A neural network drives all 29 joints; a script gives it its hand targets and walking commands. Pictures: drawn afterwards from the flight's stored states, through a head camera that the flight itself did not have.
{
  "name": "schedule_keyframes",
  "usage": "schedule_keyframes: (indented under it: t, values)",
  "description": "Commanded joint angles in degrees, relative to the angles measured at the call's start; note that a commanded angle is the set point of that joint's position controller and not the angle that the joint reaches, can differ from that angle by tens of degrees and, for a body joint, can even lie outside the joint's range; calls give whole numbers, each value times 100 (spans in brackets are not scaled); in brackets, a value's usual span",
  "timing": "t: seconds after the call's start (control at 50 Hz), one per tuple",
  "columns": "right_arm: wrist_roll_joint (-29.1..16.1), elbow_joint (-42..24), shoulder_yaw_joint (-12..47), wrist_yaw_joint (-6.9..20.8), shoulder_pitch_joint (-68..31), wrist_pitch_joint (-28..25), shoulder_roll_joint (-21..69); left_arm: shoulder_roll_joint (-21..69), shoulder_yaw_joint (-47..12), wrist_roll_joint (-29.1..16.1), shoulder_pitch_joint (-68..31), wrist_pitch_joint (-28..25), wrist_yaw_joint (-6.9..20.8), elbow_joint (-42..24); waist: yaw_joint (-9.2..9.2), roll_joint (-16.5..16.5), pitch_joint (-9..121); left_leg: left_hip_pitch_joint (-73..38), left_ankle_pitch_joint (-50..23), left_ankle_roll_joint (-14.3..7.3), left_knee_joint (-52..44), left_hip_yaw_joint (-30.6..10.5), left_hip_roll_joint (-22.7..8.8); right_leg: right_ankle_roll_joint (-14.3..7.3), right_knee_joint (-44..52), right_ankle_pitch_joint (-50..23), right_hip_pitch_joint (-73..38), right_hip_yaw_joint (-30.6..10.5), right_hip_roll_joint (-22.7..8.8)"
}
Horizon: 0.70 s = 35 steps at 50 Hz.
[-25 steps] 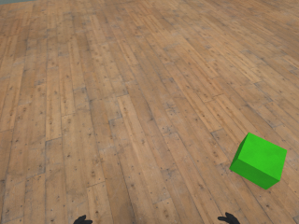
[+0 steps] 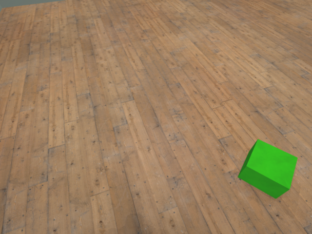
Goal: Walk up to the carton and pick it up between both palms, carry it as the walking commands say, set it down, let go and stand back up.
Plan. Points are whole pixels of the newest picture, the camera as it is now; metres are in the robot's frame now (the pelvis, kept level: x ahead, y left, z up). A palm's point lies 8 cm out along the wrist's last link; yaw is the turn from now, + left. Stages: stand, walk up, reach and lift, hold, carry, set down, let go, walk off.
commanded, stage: stand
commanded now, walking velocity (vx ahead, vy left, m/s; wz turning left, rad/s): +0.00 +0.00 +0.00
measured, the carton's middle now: (266, 167) +0.63 -0.69 -0.69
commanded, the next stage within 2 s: walk up in 0.74 s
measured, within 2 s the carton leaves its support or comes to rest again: neither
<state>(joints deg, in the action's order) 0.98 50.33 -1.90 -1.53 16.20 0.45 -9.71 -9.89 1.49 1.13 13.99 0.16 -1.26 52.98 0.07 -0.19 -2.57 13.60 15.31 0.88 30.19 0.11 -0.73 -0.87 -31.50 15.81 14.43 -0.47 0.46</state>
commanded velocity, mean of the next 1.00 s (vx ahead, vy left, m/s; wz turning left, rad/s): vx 0.00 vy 0.00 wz -0.04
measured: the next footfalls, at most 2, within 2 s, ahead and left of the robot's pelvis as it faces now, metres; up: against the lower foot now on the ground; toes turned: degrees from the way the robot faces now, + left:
right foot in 1.26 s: -0.01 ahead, -0.14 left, +0.00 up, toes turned -20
left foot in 1.78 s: +0.35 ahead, -0.07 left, +0.00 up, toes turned -21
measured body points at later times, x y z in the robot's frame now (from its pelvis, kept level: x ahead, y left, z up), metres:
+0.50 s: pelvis +0.00 +0.00 +0.01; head +0.01 +0.00 +0.46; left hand -0.01 +0.22 -0.16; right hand -0.01 -0.21 -0.16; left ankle +0.01 +0.13 -0.73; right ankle +0.01 -0.11 -0.73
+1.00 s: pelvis -0.01 +0.01 +0.00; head +0.01 +0.01 +0.45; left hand -0.01 +0.22 -0.16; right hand -0.02 -0.21 -0.16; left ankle +0.01 +0.13 -0.73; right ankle +0.01 -0.11 -0.73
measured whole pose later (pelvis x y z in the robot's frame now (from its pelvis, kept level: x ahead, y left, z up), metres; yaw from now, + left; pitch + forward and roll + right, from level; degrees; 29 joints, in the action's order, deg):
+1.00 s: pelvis -0.01 +0.01 +0.00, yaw -3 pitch -1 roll +1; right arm 0.4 62.4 -2.1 -3.6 16.7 0.6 -7.4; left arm -6.9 2.0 1.0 17.3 0.9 -1.4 62.8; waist -0.4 0.8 -3.4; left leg 13.7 14.9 0.3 30.1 3.0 -0.9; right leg 0.0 -32.0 14.5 15.9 -3.2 0.6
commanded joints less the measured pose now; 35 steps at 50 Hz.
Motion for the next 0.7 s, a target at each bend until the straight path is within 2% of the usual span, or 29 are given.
schedule_keyframes:
  t: [0.0,0.04,0.08,0.1,0.12,0.14,0.16,0.18,0.2,0.22,0.26,0.28,0.3,0.32,0.36,0.38,0.4,0.42,0.44,0.46,0.48,0.52,0.56,0.58,0.6,0.62,0.64,0.66,0.68]
  values:
    - [17,-87,-122,-36,151,-81,-460,-518,92,-17,59,-118,-24,-96,12,171,65,-158,-631,-213,-512,-232,-241,-217,1005,-345,55,-591,-435]
    - [0,92,-75,-47,207,-81,-269,-610,141,-21,134,-91,-80,47,15,152,48,-283,-592,-189,-592,-234,-225,-210,1128,-148,165,-643,-466]
    - [-18,274,-126,-51,342,-96,-391,-359,45,-56,222,-79,-89,198,-39,162,-26,-195,-590,-201,-699,-294,-244,-230,1094,-437,-38,-634,-460]
    - [-25,317,-124,-57,191,-73,-460,-438,60,-39,61,-105,-80,221,17,46,-19,-186,-653,-200,-763,-297,-271,-246,1054,-460,-57,-618,-450]
    - [4,386,-102,-44,389,-84,-449,-463,72,-61,311,-110,-57,349,-3,-95,-43,-172,-574,-201,-770,-252,-316,-239,1053,-459,-188,-594,-461]
    - [-17,458,-80,-50,329,-98,-310,-350,40,-80,284,-98,-60,403,0,126,-115,-221,-660,-200,-732,-316,-345,-250,1098,-572,-65,-585,-434]
    - [-18,590,-77,-66,555,-93,-342,-359,38,-49,310,-81,-65,510,14,170,-177,-160,-586,-187,-766,-322,-291,-201,1059,-409,-105,-541,-437]
    - [-26,666,-52,-66,462,-74,-222,-257,-23,-62,324,-93,-64,531,-62,88,-40,-150,-495,-198,-795,-271,-272,-186,1049,-412,-199,-534,-407]
    - [-6,656,-57,-76,473,-85,-293,-454,55,-47,236,-76,-74,555,-9,107,-242,-114,-553,-226,-825,-297,-289,-174,1029,-442,-3,-546,-407]
    - [8,691,-96,-73,258,-110,-359,-321,17,-62,336,-69,-61,652,-88,-34,-91,-113,-540,-259,-884,-369,-352,-217,981,-548,-184,-515,-413]
    - [-8,724,-117,-88,290,-112,-436,-447,-3,-25,299,-63,-53,748,-33,165,-234,-161,-570,-258,-852,-376,-378,-221,1077,-435,-22,-521,-434]
    - [-10,855,-34,-63,467,-105,-188,-373,3,-27,374,-81,-67,783,18,-36,-67,-289,-412,-258,-884,-350,-337,-199,1065,-316,-54,-537,-405]
    - [13,945,47,-62,386,-95,-69,-217,-7,-68,481,-50,-69,843,-143,-232,-169,22,-295,-257,-965,-368,-343,-173,1074,-533,-256,-492,-372]
    - [-4,952,14,-62,467,-98,-217,-429,25,-40,454,-40,-81,894,-18,-22,-278,-33,-363,-241,-926,-325,-317,-179,1026,-410,-171,-499,-412]
    - [1,1008,-39,-87,336,-105,-278,-353,2,-16,333,-69,-98,855,-49,-101,-163,-144,-490,-236,-830,-308,-316,-157,1064,-454,-92,-517,-408]
    - [18,1048,7,-67,438,-91,-228,-397,11,-20,407,-72,-110,931,-23,57,-274,-203,-549,-208,-958,-330,-359,-165,1063,-424,-12,-503,-418]
    - [-9,1092,15,-112,539,-94,-245,-304,-19,-31,422,-82,-104,940,8,-148,-100,-229,-469,-252,-959,-397,-399,-154,999,-571,-125,-469,-379]
    - [1,1200,33,-115,520,-80,-153,-137,-79,-26,481,-71,-64,1005,-72,-43,-133,-183,-436,-272,-947,-453,-421,-110,979,-657,-235,-379,-361]
    - [-51,1193,43,-77,570,-56,-122,-158,-78,-55,557,-67,-90,1075,22,162,-309,-157,-514,-251,-951,-344,-358,-90,1000,-552,-63,-413,-354]
    - [-38,1226,5,-86,550,-71,-208,-40,-139,-49,534,-62,-64,1072,-13,-28,-208,-220,-433,-259,-871,-382,-370,-134,1061,-522,-37,-478,-382]
    - [-30,1292,37,-84,604,-76,-197,-138,-93,-43,639,-57,-71,1122,-50,-55,-283,-90,-266,-266,-916,-368,-366,-114,1055,-480,-118,-460,-382]
    - [-3,1269,37,-76,588,-59,-76,-229,-80,5,507,-45,-66,1151,37,-11,-266,-134,-389,-231,-874,-317,-334,-114,1036,-386,-61,-496,-412]
    - [-6,1310,53,-87,576,-69,-40,-66,-100,-38,575,-3,-107,1201,26,147,-336,-159,-389,-276,-853,-334,-340,-110,1184,-274,13,-532,-398]
    - [-10,1299,87,-91,515,-83,-54,-219,-62,-60,576,-32,-113,1229,-69,213,-272,-144,-448,-260,-894,-379,-371,-105,1124,-387,-83,-457,-367]
    - [-14,1292,76,-91,433,-71,-97,-203,-54,-28,446,-43,-101,1221,-10,-114,-383,-52,-321,-266,-949,-333,-364,-118,1151,-433,-32,-472,-391]
    - [-17,1348,45,-79,557,-83,-193,-272,-80,-22,490,-29,-102,1252,51,-163,-352,-127,-260,-223,-934,-309,-306,-94,1185,-353,-11,-492,-370]
    - [-26,1389,49,-112,629,-76,-189,-92,-112,-54,634,-37,-86,1229,-37,33,-213,-38,-250,-246,-950,-362,-366,-98,1107,-430,-206,-439,-384]
    - [-39,1393,133,-98,617,-66,-12,-173,-79,-61,655,-34,-94,1339,-17,-49,-253,-47,-275,-247,-963,-382,-367,-89,1107,-423,-231,-463,-387]
    - [-46,1376,144,-103,629,-92,18,-145,-42,-74,649,-10,-110,1307,-27,134,-278,-111,-468,-209,-910,-303,-343,-91,1110,-430,-141,-493,-396]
